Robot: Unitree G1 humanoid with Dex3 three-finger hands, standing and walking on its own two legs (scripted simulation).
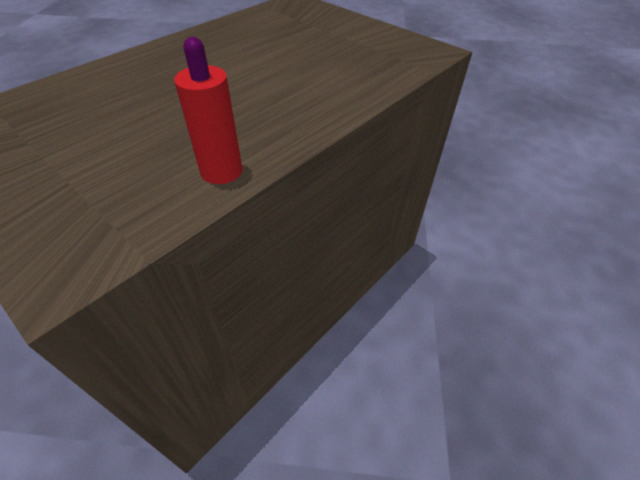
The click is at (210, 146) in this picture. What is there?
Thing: necked bottle
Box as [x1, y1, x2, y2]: [174, 37, 242, 183]
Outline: 189,37 184,42 184,51 188,67 178,72 174,77 174,81 200,174 203,179 208,182 225,183 235,179 240,174 242,169 225,72 222,69 208,65 206,63 203,45 200,40 195,37
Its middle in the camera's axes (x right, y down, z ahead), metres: -0.18 -0.21 +0.62
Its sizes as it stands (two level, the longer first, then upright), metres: 0.075 0.075 0.230
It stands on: a support 0.80 m high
